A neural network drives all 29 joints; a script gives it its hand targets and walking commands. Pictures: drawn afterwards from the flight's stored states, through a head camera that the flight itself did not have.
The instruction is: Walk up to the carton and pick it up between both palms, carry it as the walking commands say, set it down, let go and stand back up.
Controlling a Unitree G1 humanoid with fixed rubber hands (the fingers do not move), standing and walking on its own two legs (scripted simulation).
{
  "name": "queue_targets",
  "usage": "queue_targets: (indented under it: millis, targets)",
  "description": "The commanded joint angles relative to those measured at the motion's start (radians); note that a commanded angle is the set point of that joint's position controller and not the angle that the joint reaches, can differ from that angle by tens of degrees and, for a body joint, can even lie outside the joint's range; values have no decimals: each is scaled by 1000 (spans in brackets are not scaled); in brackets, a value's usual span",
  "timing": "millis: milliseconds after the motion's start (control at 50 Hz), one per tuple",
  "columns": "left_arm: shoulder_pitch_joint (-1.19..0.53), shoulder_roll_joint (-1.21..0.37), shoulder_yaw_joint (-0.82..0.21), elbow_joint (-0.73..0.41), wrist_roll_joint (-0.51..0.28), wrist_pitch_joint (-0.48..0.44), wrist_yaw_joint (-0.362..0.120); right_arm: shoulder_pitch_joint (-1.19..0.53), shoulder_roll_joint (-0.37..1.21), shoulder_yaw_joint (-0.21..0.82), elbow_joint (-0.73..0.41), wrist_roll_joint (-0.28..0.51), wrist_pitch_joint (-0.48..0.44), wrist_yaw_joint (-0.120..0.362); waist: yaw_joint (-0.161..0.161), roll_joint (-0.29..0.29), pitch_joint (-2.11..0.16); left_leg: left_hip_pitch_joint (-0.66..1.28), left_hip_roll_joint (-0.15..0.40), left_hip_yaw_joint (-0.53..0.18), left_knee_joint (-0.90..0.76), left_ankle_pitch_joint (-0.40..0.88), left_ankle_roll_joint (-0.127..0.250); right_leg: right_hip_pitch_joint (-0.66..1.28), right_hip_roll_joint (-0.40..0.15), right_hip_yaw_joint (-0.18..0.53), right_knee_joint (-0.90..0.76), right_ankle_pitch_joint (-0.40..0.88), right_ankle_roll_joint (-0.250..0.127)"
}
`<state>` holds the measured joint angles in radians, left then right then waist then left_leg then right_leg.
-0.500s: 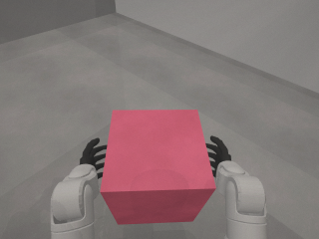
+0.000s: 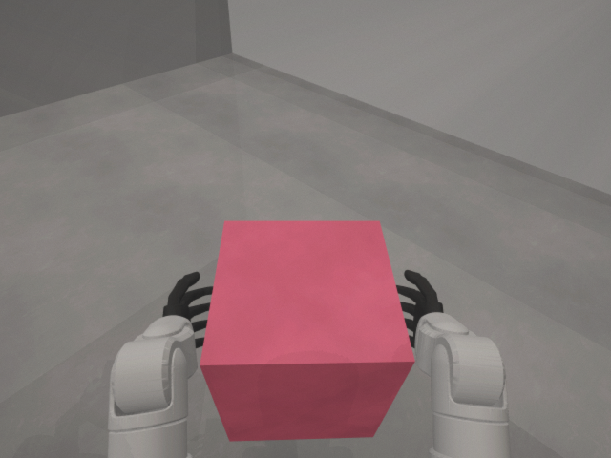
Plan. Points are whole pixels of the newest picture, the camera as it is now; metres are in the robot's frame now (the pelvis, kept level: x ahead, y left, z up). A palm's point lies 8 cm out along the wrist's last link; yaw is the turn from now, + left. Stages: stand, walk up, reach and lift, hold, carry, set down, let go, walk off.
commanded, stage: carry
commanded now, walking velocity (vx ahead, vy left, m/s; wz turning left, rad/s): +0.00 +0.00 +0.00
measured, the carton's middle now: (302, 334) +0.30 +0.00 +0.02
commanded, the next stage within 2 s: none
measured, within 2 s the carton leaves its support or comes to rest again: neither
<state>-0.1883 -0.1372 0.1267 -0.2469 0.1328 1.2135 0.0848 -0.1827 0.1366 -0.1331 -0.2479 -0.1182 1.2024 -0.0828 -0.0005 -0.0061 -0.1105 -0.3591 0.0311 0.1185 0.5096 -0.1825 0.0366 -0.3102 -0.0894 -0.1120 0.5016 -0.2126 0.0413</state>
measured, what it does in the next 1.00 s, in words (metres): stands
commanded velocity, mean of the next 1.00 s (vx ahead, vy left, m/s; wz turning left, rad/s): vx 0.00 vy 0.00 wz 0.00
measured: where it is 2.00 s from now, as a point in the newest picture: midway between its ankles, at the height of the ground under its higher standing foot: outside the picture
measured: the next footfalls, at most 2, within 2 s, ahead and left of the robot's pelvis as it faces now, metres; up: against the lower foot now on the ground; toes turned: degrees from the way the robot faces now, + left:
none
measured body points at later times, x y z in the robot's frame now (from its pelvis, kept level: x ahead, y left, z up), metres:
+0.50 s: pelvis +0.00 -0.01 +0.00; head -0.01 -0.01 +0.45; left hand +0.29 +0.14 +0.07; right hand +0.29 -0.16 +0.07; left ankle +0.05 +0.10 -0.73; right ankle +0.03 -0.15 -0.73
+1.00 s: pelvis +0.02 -0.02 +0.00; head +0.00 -0.01 +0.45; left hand +0.30 +0.13 +0.06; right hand +0.30 -0.17 +0.06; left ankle +0.05 +0.10 -0.73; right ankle +0.03 -0.15 -0.73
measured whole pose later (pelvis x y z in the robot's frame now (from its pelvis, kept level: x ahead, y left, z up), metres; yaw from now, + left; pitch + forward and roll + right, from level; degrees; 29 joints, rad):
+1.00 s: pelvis +0.02 -0.02 +0.00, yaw -1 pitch +2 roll -1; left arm -0.17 -0.14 0.12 -0.15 0.14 1.06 0.08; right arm -0.16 0.13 -0.13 -0.16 -0.13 1.05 -0.07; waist 0.01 0.00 -0.09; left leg -0.35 0.07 0.12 0.53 -0.22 0.01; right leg -0.31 -0.06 -0.11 0.52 -0.25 0.02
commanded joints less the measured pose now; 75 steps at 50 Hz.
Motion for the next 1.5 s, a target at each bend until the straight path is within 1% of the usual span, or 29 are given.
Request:
queue_targets:
  millis: [0, 120, 220, 340, 480, 920, 1480]
  targets:
    - [-509, -920, -704, -72, -419, -16, -261, -487, 919, 690, -41, 404, -10, 264, 9, 55, -177, 46, 138, -148, -164, -147, -23, 54, -50, 52, -61, -45, -13]
    - [-512, -916, -707, -81, -425, -31, -260, -473, 913, 679, -52, 388, -27, 251, 6, 33, -205, 76, 137, -134, -132, -91, -19, 45, -55, 60, -66, -20, -16]
    - [-495, -901, -696, -71, -414, -45, -258, -459, 901, 670, -48, 373, -41, 245, 6, 17, -216, 90, 134, -122, -106, -33, -18, 45, -61, 65, -69, 1, -18]
    - [-478, -887, -676, -51, -391, -68, -255, -455, 890, 663, -36, 361, -63, 243, 8, 12, -220, 99, 130, -111, -86, 19, -21, 48, -63, 67, -71, 21, -20]
    - [-465, -872, -658, -36, -369, -98, -248, -452, 877, 655, -27, 351, -91, 242, 8, 13, -223, 108, 129, -102, -74, 50, -24, 54, -62, 68, -70, 40, -25]
    - [-442, -833, -626, 0, -330, -170, -237, -426, 833, 616, 11, 307, -163, 229, 5, 12, -221, 128, 132, -88, -56, 94, -28, 65, -61, 68, -63, 76, -34]
    - [-435, -818, -605, 23, -309, -206, -228, -422, 810, 594, 33, 286, -199, 221, 2, 12, -220, 132, 135, -79, -48, 116, -30, 79, -63, 64, -53, 95, -38]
